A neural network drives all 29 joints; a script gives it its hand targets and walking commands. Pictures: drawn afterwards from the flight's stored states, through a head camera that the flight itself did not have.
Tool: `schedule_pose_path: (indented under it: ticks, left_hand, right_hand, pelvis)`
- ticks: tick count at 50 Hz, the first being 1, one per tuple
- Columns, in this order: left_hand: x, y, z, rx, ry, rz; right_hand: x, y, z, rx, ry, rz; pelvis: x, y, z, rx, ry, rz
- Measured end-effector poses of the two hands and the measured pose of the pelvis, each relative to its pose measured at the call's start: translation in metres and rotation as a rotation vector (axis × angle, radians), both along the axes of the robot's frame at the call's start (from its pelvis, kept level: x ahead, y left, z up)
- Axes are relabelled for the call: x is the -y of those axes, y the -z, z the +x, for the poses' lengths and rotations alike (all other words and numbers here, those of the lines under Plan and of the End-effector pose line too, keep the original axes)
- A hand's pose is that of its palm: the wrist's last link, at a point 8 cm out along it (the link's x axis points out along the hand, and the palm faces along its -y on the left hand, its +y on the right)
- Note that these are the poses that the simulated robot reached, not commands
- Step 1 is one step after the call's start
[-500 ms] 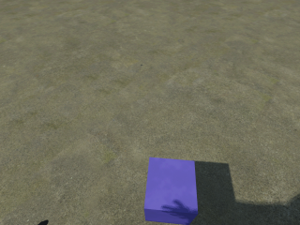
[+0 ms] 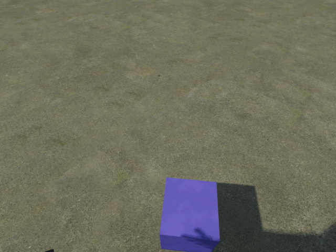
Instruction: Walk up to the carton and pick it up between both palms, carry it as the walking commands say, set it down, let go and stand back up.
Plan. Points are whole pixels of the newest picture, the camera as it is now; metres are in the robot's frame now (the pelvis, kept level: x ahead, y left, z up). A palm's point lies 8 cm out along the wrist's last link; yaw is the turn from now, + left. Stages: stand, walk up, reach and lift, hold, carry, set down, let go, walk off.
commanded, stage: walk up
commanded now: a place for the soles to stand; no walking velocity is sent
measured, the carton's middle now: (188, 216) +0.42 -0.07 -0.63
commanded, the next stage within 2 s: none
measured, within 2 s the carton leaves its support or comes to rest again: neither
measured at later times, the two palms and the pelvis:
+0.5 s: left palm out of the picture +0.09 +0.32 -0.09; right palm out of the picture +0.09 -0.32 -0.10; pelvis +0.00 +0.00 +0.00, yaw +0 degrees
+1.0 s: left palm out of the picture +0.09 +0.33 -0.10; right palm out of the picture +0.09 -0.32 -0.10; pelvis +0.00 +0.00 +0.00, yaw +1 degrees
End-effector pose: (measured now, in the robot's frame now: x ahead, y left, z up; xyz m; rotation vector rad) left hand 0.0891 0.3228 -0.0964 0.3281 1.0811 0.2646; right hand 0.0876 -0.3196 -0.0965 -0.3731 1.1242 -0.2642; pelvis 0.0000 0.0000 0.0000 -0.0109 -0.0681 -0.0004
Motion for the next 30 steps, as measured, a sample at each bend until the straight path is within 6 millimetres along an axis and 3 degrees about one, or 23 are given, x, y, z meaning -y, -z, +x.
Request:
schedule_pose_path:
  ticks: [21,30]
  left_hand:
    - [0.0015,-0.0025,-0.0034,0.01,0.006,0.005]
    - [-0.0045,-0.0009,0.0017,0.026,0.008,0.003]
  right_hand:
    - [0.0055,-0.0007,0.001,0.013,-0.008,-0.009]
    - [-0.001,0.0025,-0.0062,-0.004,-0.008,-0.008]
  pelvis:
    - [0.0003,0.0009,-0.0035,0.002,-0.008,0.002]
    - [-0.0029,0.0037,-0.0061,0.005,-0.001,0.005]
